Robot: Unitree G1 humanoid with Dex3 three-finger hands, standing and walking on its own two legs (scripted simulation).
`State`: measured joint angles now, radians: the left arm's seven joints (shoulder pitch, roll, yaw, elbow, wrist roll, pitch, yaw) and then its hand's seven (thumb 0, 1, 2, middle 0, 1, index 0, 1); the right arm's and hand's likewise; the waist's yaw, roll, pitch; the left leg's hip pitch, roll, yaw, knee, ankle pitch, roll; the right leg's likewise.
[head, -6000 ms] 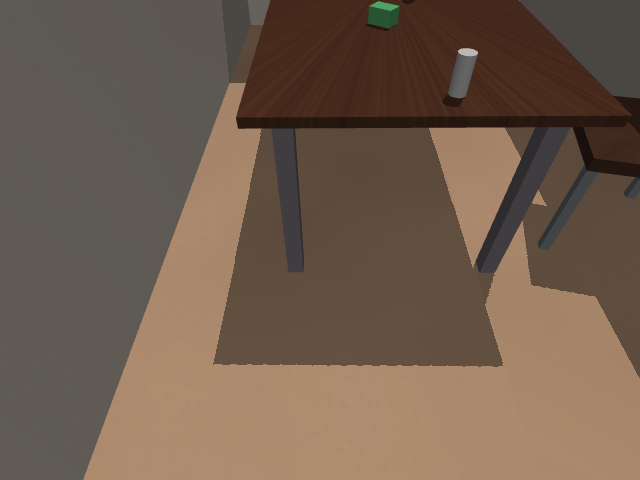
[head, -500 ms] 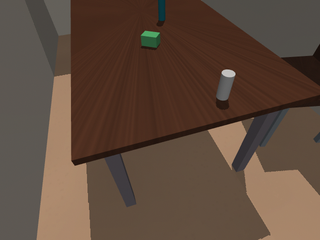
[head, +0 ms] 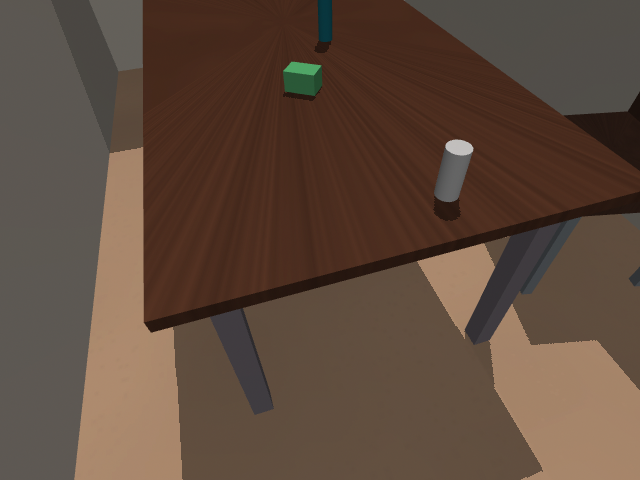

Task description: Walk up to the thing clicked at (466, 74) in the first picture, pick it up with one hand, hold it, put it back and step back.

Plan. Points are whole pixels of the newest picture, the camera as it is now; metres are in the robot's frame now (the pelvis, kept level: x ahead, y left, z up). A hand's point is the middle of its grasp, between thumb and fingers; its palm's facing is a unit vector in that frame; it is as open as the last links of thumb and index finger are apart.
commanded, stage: stand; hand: right
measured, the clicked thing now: (452, 172) +0.64 -0.21 +0.02
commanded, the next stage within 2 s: walk up in 0.58 s
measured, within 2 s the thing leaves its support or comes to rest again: neither
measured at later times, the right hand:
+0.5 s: hand out of the picture +0.07 -0.25 -0.16, palm faces -0.03 +0.94 -0.33, open 7.4 cm
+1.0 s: hand out of the picture +0.12 -0.42 -0.16, palm faces -0.12 +0.83 -0.54, open 7.4 cm
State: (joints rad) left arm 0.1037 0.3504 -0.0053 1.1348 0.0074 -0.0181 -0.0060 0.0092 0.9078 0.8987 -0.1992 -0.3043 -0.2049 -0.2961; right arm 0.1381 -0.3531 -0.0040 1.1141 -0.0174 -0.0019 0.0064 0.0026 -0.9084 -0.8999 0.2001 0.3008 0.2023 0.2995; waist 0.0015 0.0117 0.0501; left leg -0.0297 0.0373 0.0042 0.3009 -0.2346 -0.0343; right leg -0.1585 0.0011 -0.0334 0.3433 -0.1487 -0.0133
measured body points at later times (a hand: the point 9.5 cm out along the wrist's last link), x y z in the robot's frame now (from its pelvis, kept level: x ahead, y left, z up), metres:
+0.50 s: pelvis +0.00 +0.00 +0.00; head +0.01 -0.01 +0.45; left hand +0.08 +0.30 -0.13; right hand +0.07 -0.30 -0.14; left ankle -0.04 +0.14 -0.75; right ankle +0.03 -0.11 -0.75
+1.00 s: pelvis +0.06 -0.11 -0.03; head +0.10 -0.09 +0.42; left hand +0.12 +0.22 -0.15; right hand +0.12 -0.46 -0.12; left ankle +0.01 +0.04 -0.68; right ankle +0.10 -0.23 -0.75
